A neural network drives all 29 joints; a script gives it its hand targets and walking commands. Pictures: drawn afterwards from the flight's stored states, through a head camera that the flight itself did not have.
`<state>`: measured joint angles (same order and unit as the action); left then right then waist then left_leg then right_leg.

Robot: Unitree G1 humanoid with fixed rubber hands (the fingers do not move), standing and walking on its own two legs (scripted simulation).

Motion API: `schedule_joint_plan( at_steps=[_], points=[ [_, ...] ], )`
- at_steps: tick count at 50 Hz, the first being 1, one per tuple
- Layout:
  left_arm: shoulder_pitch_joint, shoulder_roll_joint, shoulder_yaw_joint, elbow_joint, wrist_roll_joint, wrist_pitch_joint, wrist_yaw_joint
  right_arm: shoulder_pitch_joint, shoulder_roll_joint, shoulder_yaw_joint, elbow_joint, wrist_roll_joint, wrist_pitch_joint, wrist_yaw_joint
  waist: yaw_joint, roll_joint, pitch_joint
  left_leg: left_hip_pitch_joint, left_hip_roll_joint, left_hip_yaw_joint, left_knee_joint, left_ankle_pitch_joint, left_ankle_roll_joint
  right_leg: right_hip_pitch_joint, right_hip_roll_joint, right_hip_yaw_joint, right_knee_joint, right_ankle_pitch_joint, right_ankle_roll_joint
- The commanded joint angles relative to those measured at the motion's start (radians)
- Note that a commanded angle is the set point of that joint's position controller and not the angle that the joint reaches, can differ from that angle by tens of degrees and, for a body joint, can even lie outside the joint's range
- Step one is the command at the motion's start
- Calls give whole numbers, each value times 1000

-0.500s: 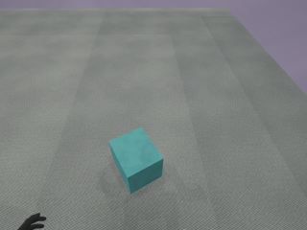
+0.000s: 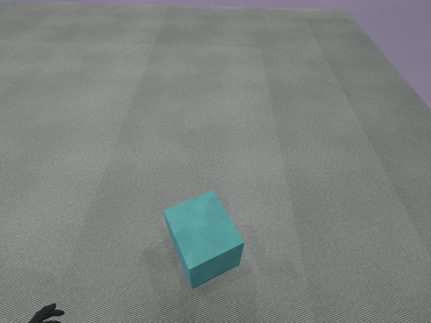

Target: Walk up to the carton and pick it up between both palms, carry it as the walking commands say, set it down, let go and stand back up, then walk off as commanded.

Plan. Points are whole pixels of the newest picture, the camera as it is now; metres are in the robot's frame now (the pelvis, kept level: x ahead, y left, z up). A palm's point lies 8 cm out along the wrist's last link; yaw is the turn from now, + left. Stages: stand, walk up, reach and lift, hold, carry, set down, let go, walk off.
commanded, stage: walk up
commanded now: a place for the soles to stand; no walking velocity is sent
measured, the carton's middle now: (202, 238) +0.58 +0.08 -0.61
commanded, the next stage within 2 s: none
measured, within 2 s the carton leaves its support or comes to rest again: neither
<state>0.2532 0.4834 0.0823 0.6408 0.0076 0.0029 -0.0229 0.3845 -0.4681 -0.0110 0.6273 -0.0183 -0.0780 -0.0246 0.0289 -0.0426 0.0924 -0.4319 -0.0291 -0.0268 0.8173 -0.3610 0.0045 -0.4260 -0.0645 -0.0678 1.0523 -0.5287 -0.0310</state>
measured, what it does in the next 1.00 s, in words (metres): steps on the spot: left foot, then left foot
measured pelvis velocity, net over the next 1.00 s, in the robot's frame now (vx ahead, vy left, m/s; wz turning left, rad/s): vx -0.04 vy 0.00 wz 0.12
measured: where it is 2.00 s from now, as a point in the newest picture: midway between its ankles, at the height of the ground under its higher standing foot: outside the picture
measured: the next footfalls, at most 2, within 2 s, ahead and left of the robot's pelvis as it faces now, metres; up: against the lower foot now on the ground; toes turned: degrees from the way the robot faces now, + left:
left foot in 0.38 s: +0.05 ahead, +0.14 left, +0.00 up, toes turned +1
left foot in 0.86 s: +0.01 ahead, +0.16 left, +0.00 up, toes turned +3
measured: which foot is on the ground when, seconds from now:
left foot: down 0.00-0.14, up 0.16-0.36, down 0.38-0.62, up 0.64-0.84, down 0.86-1.00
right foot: down 0.00-1.00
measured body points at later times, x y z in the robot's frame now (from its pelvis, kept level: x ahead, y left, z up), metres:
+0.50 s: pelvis -0.03 +0.01 -0.01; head -0.02 +0.03 +0.44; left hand +0.09 +0.36 -0.08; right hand +0.09 -0.31 -0.07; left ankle +0.01 +0.14 -0.70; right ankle +0.02 -0.09 -0.69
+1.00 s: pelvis -0.04 +0.00 -0.01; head -0.02 +0.01 +0.44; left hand +0.07 +0.36 -0.08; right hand +0.07 -0.32 -0.08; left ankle -0.03 +0.15 -0.70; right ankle +0.01 -0.09 -0.69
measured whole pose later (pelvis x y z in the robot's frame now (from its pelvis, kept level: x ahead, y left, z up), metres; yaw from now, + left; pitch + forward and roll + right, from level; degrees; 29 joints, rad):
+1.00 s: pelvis -0.04 +0.00 -0.01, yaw +7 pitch -3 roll +2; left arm 0.19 0.48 0.09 0.66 0.01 0.03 -0.03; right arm 0.42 -0.47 -0.01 0.64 -0.02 -0.09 -0.06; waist 0.01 -0.05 0.10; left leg -0.39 -0.02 -0.06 0.88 -0.44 0.00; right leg -0.47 -0.09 -0.10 1.01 -0.55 -0.04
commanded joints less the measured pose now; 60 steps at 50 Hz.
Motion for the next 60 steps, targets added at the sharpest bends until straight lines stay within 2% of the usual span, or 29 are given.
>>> schedule_joint_plan(
  at_steps=[1,3,5,6,8,11,14,16,17,18,19,20,22,26,27,29,31,35,38,40,42,45,48,49,50,51,52,54,60],
  points=[
    [40,140,46,-51,-9,-26,16,-36,-263,-104,-61,5,9,-35,26,226,-108,36,212,-403,-168,700,244,16,29,98,-144,33,11],
    [98,166,64,-21,10,-27,24,-54,-213,-83,-50,10,25,-32,54,211,-140,-112,163,-321,-74,559,150,235,30,108,-359,221,-21],
    [62,292,82,-39,23,-32,29,-29,-130,-67,-45,29,33,-41,38,-121,-102,-254,-39,6,238,46,41,262,-365,440,-609,329,-147],
    [1,273,68,-40,16,-31,21,-62,-155,-79,-40,21,42,-55,21,-96,-36,-243,-25,2,369,-253,36,132,-420,450,-619,509,-219],
    [-80,213,72,-37,-9,-33,19,11,-187,-82,1,18,47,-39,-24,-72,5,-174,15,-10,386,-218,23,80,-351,268,-590,544,-189],
    [-131,221,64,-56,22,-23,17,47,-176,-90,-5,12,38,-15,-11,-192,-12,-113,20,85,253,-143,15,48,-297,159,-537,350,-207],
    [-132,210,49,-57,30,4,5,65,-184,-101,48,13,14,-13,-34,-138,-40,24,-6,163,-39,-14,18,47,-206,97,-450,138,-159],
    [-85,162,35,-59,15,17,3,137,-233,-117,66,-13,-6,-33,-59,-11,-106,132,-1,-16,-191,-16,53,-4,-152,51,-182,81,-83],
    [-109,128,28,-82,15,22,-2,110,-310,-132,39,-25,-17,-43,-56,193,-78,156,177,-438,-313,-32,141,-171,-24,11,8,29,-22],
    [-137,138,50,-85,11,24,3,56,-315,-119,5,-22,-18,-40,-37,248,-52,97,280,-718,-397,-102,254,-241,22,102,18,-184,-7],
    [-164,189,53,-90,14,25,8,57,-348,-129,19,-12,-17,-47,-51,162,-33,39,313,-756,-417,-136,295,-221,1,164,30,-179,-7],
    [-126,181,58,-55,11,26,3,-17,-311,-119,3,-20,-13,-50,2,112,34,-32,254,-626,-396,-130,262,-167,-23,157,32,-85,3],
    [-98,195,65,-43,29,27,-7,-20,-328,-128,-8,-30,-12,-54,-19,163,26,-57,244,-649,-372,-58,234,-128,6,155,27,-68,14],
    [-13,165,80,-26,30,6,-14,-93,-266,-109,-22,-18,9,-47,33,235,-57,-190,174,-450,-215,105,182,164,40,94,-236,126,-18],
    [19,192,89,-15,26,-4,-6,-49,-230,-93,-21,-10,13,-44,34,119,-82,-225,106,-335,-132,50,120,257,0,144,-412,3,-38],
    [-21,295,94,-28,46,-25,2,-43,-158,-87,-32,0,19,-47,41,-203,12,-380,-36,-25,259,-182,32,194,-372,541,-773,-305,-182],
    [-150,251,90,-20,23,-21,0,23,-241,-110,40,-12,28,-42,-34,-69,14,-244,39,-29,383,-156,20,70,-359,433,-748,-327,-207],
    [-153,274,82,-60,50,-19,-6,93,-222,-116,59,-6,23,-11,-32,-157,43,-88,42,105,212,-152,17,-37,-280,235,-649,-294,-172],
    [-88,248,76,-49,45,0,-12,147,-207,-120,91,-8,-7,-14,-44,-25,-84,103,-14,119,-41,-54,36,-5,-200,124,-457,-276,-111],
    [-42,189,51,-62,34,17,-14,222,-275,-145,85,-20,-20,-39,-52,97,-103,157,55,-157,-226,-279,106,-113,-115,75,-200,-333,-56],
    [-163,152,66,-97,29,30,-17,172,-392,-152,51,-27,-33,-53,-73,209,-12,96,317,-816,-481,-430,268,-350,8,115,69,-181,-2],
    [-138,187,60,-79,26,11,-18,17,-340,-132,15,-14,-30,-67,-21,84,13,63,275,-718,-337,-20,255,-234,-9,163,19,-66,9],
    [-39,165,69,-27,22,-2,-8,-3,-295,-109,11,-2,-21,-60,24,113,-64,48,205,-509,-169,435,199,-47,24,92,-193,84,-5],
    [-35,174,75,-26,26,-6,-4,-17,-287,-105,1,4,-17,-56,26,161,-75,-38,171,-418,-127,419,174,40,24,70,-236,163,-19],
    [-7,189,86,-32,31,-15,-4,-20,-243,-94,-11,8,-10,-54,64,76,-100,-151,103,-330,-28,324,129,195,-37,190,-422,113,-58],
    [19,260,100,-10,42,-23,2,-10,-172,-66,-10,16,-11,-58,71,-146,-84,-278,13,-121,141,156,62,278,-210,385,-569,67,-121],
    [44,280,103,-14,31,-18,7,-14,-177,-66,-10,22,-2,-66,76,-159,-105,-363,-28,5,277,-179,26,331,-369,498,-644,110,-185],
    [3,246,98,-12,18,-18,4,-5,-237,-88,47,9,4,-74,36,-36,-39,-342,40,-17,369,-177,17,306,-351,388,-609,246,-168],
    [-25,224,76,-45,22,-17,7,56,-192,-91,38,1,5,-38,22,-180,0,-208,35,84,158,-155,11,228,-293,208,-516,500,-192]
  ],
)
